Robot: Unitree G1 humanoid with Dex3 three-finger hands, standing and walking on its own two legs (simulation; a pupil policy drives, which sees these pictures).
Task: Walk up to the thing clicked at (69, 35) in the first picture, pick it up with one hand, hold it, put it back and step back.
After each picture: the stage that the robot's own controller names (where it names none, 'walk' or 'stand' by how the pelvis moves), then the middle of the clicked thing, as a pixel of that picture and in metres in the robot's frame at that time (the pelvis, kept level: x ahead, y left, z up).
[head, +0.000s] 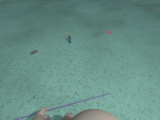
stand; (69, 38) +1.75 +0.52 -0.65
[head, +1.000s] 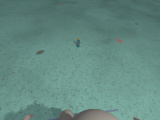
walk; (78, 42) +1.67 +0.23 -0.63
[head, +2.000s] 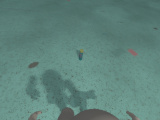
walk; (81, 55) +1.14 +0.11 -0.64
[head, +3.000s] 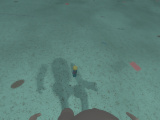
walk; (74, 71) +0.76 +0.16 -0.64
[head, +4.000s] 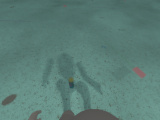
walk; (71, 83) +0.56 +0.18 -0.64
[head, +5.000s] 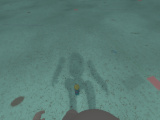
stand; (77, 90) +0.47 +0.16 -0.64
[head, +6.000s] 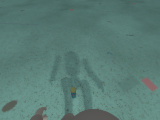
stand; (73, 93) +0.43 +0.16 -0.65
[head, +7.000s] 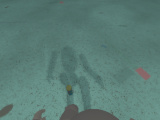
stand; (69, 90) +0.40 +0.24 -0.65
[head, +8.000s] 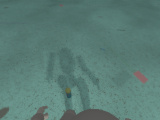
stand; (68, 93) +0.39 +0.21 -0.65
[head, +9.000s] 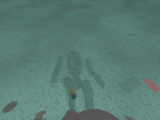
stand; (73, 94) +0.41 +0.18 -0.65
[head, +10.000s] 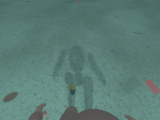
stand; (72, 89) +0.42 +0.17 -0.64
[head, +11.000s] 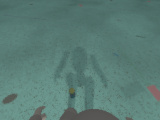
stand; (72, 93) +0.38 +0.17 -0.64
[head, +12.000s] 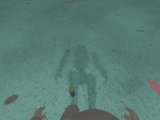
rise first; (71, 91) +0.37 +0.21 -0.64
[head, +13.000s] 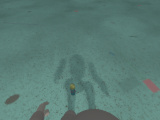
stand; (72, 90) +0.48 +0.19 -0.64
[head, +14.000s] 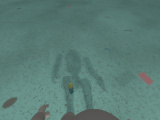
stand; (70, 88) +0.47 +0.21 -0.65
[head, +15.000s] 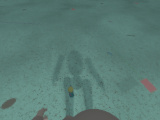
stand; (71, 92) +0.44 +0.19 -0.66
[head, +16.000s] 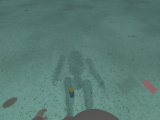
stand; (71, 92) +0.44 +0.19 -0.66
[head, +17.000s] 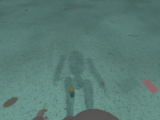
stand; (71, 92) +0.44 +0.19 -0.66
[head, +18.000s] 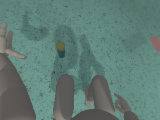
go down; (61, 51) +0.53 +0.19 -0.31
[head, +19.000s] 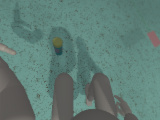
approach; (58, 47) +0.53 +0.21 -0.27
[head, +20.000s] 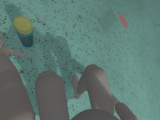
close in; (25, 35) +0.52 +0.26 -0.18
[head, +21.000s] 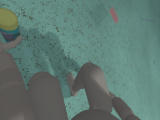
close; (10, 31) +0.52 +0.28 -0.17
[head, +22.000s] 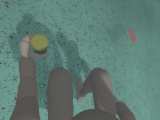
lift; (40, 48) +0.42 +0.26 -0.13
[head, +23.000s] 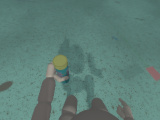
lift; (63, 71) +0.32 +0.17 +0.04
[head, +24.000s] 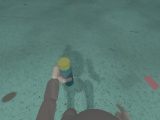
hold; (67, 73) +0.32 +0.15 +0.05
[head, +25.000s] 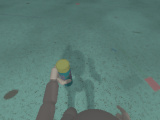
hold; (65, 75) +0.31 +0.16 +0.05
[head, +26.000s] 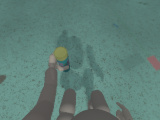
crouch; (63, 61) +0.40 +0.16 -0.02
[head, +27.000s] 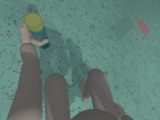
lower; (40, 35) +0.53 +0.22 -0.06
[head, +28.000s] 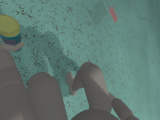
lower; (11, 38) +0.49 +0.26 -0.18
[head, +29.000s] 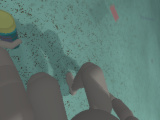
lower; (8, 34) +0.49 +0.28 -0.18
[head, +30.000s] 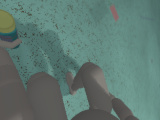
lower; (8, 34) +0.49 +0.28 -0.18
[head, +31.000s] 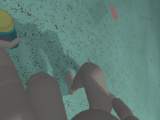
lower; (7, 34) +0.50 +0.28 -0.18
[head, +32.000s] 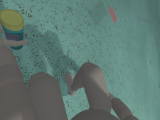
open; (14, 34) +0.50 +0.26 -0.18
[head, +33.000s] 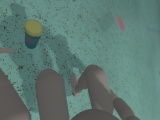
stand; (32, 37) +0.50 +0.24 -0.20
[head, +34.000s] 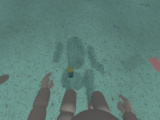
stand; (70, 72) +0.47 +0.16 -0.49
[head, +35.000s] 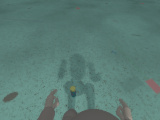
stand; (73, 92) +0.44 +0.15 -0.60
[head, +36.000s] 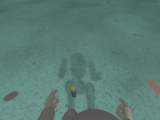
stand; (73, 91) +0.43 +0.15 -0.60
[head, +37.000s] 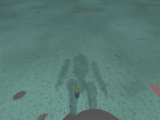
stand; (77, 93) +0.45 +0.13 -0.65
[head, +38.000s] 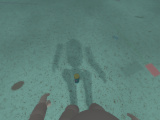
walk; (76, 78) +0.49 +0.11 -0.64
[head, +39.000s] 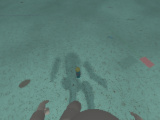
walk; (78, 72) +0.66 +0.18 -0.64
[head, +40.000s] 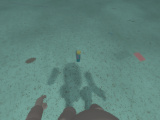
walk; (78, 56) +1.00 +0.16 -0.63
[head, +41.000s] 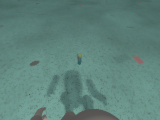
stand; (79, 59) +1.07 +0.17 -0.65
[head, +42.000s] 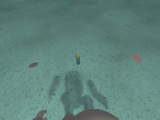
stand; (78, 59) +1.07 +0.19 -0.66
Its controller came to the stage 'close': yes
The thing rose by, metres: 0.69
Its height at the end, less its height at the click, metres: +0.00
